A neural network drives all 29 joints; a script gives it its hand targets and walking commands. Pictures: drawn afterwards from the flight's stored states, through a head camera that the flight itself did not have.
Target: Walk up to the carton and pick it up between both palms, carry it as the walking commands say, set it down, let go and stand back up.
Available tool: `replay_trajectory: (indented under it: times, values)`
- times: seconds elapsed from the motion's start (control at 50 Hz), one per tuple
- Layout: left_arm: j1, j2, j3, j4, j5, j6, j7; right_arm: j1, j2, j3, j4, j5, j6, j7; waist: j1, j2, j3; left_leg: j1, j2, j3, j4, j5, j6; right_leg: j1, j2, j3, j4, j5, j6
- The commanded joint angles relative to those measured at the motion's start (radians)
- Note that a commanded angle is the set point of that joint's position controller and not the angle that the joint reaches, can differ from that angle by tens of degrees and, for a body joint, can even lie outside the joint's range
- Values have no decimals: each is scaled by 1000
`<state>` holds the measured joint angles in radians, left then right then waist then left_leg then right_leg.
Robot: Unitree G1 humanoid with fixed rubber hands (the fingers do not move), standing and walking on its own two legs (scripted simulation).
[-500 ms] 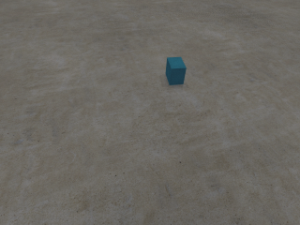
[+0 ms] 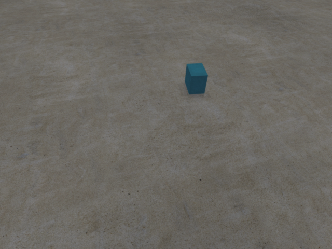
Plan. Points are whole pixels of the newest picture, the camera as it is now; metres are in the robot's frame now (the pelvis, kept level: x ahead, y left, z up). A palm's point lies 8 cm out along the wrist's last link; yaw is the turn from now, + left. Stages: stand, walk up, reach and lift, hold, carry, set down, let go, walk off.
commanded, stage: stand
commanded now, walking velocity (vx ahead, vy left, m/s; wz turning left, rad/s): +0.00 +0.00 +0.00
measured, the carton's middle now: (195, 78) +1.78 -0.29 -0.67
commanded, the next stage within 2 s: walk up in 0.88 s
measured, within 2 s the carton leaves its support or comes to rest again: neither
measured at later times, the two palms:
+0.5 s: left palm out of the picture -0.03 +0.20 -0.15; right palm out of the picture -0.04 -0.21 -0.15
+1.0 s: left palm out of the picture -0.04 +0.20 -0.15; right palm out of the picture -0.04 -0.20 -0.15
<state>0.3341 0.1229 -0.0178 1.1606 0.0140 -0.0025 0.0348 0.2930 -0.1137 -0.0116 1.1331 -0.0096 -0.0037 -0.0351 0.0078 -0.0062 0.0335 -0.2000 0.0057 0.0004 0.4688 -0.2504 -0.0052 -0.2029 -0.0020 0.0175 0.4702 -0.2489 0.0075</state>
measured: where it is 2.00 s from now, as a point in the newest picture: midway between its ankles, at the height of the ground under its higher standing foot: (181, 247)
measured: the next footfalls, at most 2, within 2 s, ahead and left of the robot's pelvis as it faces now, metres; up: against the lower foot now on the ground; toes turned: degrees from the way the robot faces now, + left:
right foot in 1.40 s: +0.18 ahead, -0.23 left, +0.00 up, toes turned -11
left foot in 1.84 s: +0.42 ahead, +0.04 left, +0.00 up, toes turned -4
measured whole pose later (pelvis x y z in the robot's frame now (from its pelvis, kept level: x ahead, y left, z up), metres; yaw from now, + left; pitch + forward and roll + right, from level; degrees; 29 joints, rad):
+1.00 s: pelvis +0.00 +0.00 +0.00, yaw +0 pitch +0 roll +0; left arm 0.34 0.11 -0.01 1.16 0.01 -0.01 0.04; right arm 0.35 -0.11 0.00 1.14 -0.01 -0.01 -0.04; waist 0.00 0.00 0.02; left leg -0.20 0.01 -0.01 0.45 -0.24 -0.01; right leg -0.21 0.00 0.02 0.45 -0.24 0.01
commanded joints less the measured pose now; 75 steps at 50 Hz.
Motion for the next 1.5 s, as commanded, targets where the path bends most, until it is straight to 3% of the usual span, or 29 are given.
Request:
replay_trajectory:
  times: [0.0, 0.06, 0.14, 0.16, 0.3, 0.36, 0.5, 0.68, 0.8, 0.84, 0.88, 0.96, 1.04, 1.06, 1.08, 1.1, 1.12, 1.14, 1.16, 1.2, 1.26, 1.28, 1.32, 1.34, 1.36, 1.38, 1.4, 1.42, 1.48]
  values:
    - [62, 85, 12, -11, 1, -15, 7, 105, -84, -12, 7, -1, -4, -7, -10, -21, 26, 9, 63, -65, -104, 89, 37, -34, -64, 56, -80, 76, -36]
    - [74, 89, 15, 3, 1, -14, 11, 75, -99, -17, 6, -2, -11, -6, -6, 22, 71, -49, 65, -73, -100, 80, 37, -16, -72, 62, -84, 103, -44]
    - [73, 102, 22, 5, 5, -10, 11, 112, -70, -4, 22, -6, -5, -3, -12, -38, 38, 7, 64, -64, -89, 89, 33, -44, -69, 68, -111, 33, -40]
    - [50, 79, 12, -9, 1, -11, 10, 104, -77, -6, 11, -11, -6, -6, -24, 14, 67, 14, 66, -59, -82, 82, 30, -77, -69, 82, -113, 44, -48]
    - [77, 87, 23, -8, -1, -8, 8, 104, -74, -3, 4, -4, -7, -6, 10, 3, 88, -56, 73, -67, -109, 37, 29, -50, -79, 84, -109, 39, -49]
    - [38, 89, 25, -16, 4, -14, 4, 117, -40, 5, -1, -6, -5, -7, -25, 10, 55, -15, 65, -63, -102, 76, 37, -42, -84, 86, -122, 31, -48]
    - [87, 45, 18, -6, -8, -3, 7, 134, -59, 0, 16, 1, -8, -10, 12, 7, 58, -40, 66, -75, -116, 44, 33, -19, -72, 69, -106, 59, -46]
    - [51, 99, 28, -7, -3, -6, 10, 138, -67, -1, -7, -15, -10, -5, -16, 7, 91, -41, 74, -75, -124, 11, 38, -63, -64, 66, -107, 57, -33]
    - [74, 47, 14, -7, -4, -6, 12, 130, -56, -1, -5, -1, -12, -3, -1, 28, 96, -75, 76, -91, -144, -41, 31, -46, -59, 57, -99, 43, -36]
    - [107, 35, 15, -11, -2, -6, 11, 135, -90, -12, 0, 0, -11, -4, -12, 45, 80, -48, 64, -72, -121, -7, 33, -52, -59, 62, -109, 46, -37]
    - [98, 60, 17, -10, -5, -14, 8, 149, -73, -4, -1, 5, -11, 0, -6, -42, 30, -24, 66, -70, -103, 47, 43, -34, -72, 79, -121, 35, -44]
    - [84, 73, 27, -11, 1, -13, 6, 124, -58, 0, -7, -7, -10, -5, 1, 18, 62, -46, 65, -65, -112, 71, 28, -37, -77, 71, -100, 74, -38]
    - [93, 54, 16, -5, -7, -13, 13, 152, -58, 1, 13, 1, -15, -2, -4, 14, 69, -62, 68, -57, -112, 99, 28, -8, -84, 74, -101, 109, -46]
    - [80, 295, 122, -212, 30, -40, -4, 131, -311, -95, -171, -51, -43, 4, -35, 48, -43, 80, 90, -49, -26, -360, 90, -133, -72, 103, -24, -411, -88]
    - [-10, 355, 148, -246, 34, -44, -10, 99, -325, -114, -197, -52, -53, 6, -56, 61, 23, 113, 126, -143, -23, -408, 120, -314, -70, 123, 47, -444, -95]
    - [-110, 297, 134, -324, 54, -48, -24, 237, -310, -111, -196, -59, -64, 7, -125, 90, 39, 266, 212, -266, -142, -499, 183, -505, -22, 18, 201, -314, -64]
    - [-158, 262, 129, -377, 55, -44, -33, 300, -333, -123, -204, -61, -67, 0, -159, 201, 108, 349, 365, -427, -255, -547, 251, -695, -9, -64, 386, -220, -25]
    - [-134, 237, 124, -426, 50, -44, -39, 240, -349, -134, -230, -74, -77, -7, -123, 181, 153, 242, 471, -540, -299, -560, 322, -711, -90, 59, 501, -211, -26]
    - [-109, 262, 137, -438, 54, -40, -53, 204, -375, -139, -272, -60, -78, -13, -89, 104, 149, 140, 449, -482, -332, -569, 302, -644, -122, 82, 532, -193, -25]
    - [-48, 267, 149, -467, 55, -39, -82, 132, -387, -134, -329, -72, -84, -9, -44, 112, 154, 72, 404, -373, -336, -539, 280, -563, -127, 75, 500, -160, -28]
    - [-9, 313, 168, -515, 44, -27, -107, 21, -415, -134, -436, -66, -83, 10, -3, 190, 142, -92, 278, -79, -311, -436, 196, -318, -90, -32, 318, -81, -16]
    - [37, 298, 169, -520, 34, -25, -109, -16, -431, -139, -458, -72, -85, 15, 35, 216, 93, -128, 265, -22, -252, -409, 194, -175, -79, -58, 281, -66, -23]
    - [133, 348, 178, -515, 32, -31, -102, -17, -424, -133, -490, -63, -71, 28, 65, 127, 71, -288, 239, 31, -80, -557, 187, 69, -30, -128, 202, 17, -28]
    - [209, 352, 185, -513, 34, -36, -97, 5, -394, -114, -510, -80, -57, 31, 88, 40, 0, -359, 186, 104, 107, -596, 172, 216, 20, -153, 212, -77, -38]
    - [315, 426, 200, -511, 29, -40, -76, 47, -343, -88, -535, -79, -47, 48, 146, -171, -67, -448, 119, 144, 425, -502, 141, 350, -16, -62, 192, -196, -55]
    - [392, 517, 216, -555, 43, -48, -55, 2, -296, -65, -636, -44, -48, 67, 180, -336, -88, -571, 11, 80, 730, -402, 103, 343, -264, 449, -81, -635, -106]
    - [284, 557, 204, -635, 25, -54, -39, -35, -305, -65, -687, -47, -51, 72, 111, -222, 26, -603, 7, -70, 853, -321, 80, 171, -392, 847, -340, -747, -216]
    - [156, 572, 200, -664, 13, -49, -25, -42, -379, -96, -712, -48, -38, 76, 44, -99, 112, -630, 85, -104, 872, -231, 75, 41, -397, 831, -387, -859, -231]
    - [34, 590, 183, -683, 32, -71, -19, 74, -469, -97, -674, -29, -29, 98, -15, -141, 100, -470, 166, -78, 738, -119, 40, -104, -313, 479, -275, -632, -227]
